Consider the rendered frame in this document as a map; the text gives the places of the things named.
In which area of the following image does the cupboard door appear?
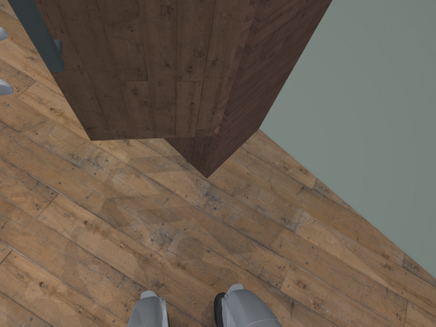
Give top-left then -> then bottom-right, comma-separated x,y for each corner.
34,0 -> 250,141

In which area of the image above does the handle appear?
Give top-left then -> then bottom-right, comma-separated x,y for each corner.
8,0 -> 65,72

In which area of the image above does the robot left shin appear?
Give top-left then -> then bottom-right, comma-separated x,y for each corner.
140,290 -> 159,299

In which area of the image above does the left robot thigh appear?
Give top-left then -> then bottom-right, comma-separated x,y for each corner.
127,296 -> 169,327

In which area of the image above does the left robot hand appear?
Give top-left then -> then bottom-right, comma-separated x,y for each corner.
0,27 -> 14,95

